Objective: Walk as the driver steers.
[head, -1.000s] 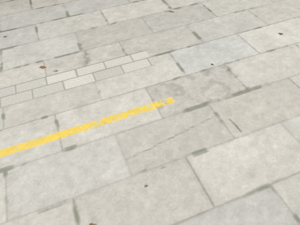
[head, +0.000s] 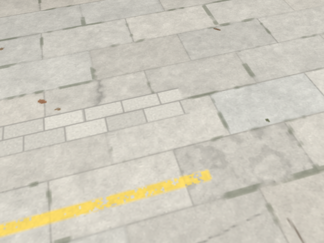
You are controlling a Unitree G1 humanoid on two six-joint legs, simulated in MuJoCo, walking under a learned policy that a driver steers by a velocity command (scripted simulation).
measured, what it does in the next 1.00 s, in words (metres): walks ahead, turning left: left foot, then right foot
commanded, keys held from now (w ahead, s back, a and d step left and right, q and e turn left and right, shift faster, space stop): w+q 0.86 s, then w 0.14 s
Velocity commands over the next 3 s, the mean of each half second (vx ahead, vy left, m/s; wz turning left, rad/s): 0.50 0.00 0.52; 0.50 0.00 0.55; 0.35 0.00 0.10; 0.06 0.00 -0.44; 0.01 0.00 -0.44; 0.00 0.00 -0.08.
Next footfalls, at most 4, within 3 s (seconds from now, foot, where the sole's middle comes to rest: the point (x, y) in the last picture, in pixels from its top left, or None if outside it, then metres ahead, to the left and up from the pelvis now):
0.38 left None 0.34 0.17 -0.78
0.86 right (153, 195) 0.68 0.09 -0.78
1.32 left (75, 186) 0.73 0.45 -0.78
1.76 right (125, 164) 0.85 0.23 -0.78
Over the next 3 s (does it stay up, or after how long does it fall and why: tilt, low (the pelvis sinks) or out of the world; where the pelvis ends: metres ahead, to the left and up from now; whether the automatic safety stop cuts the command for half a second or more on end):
stays up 0.77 0.29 0.00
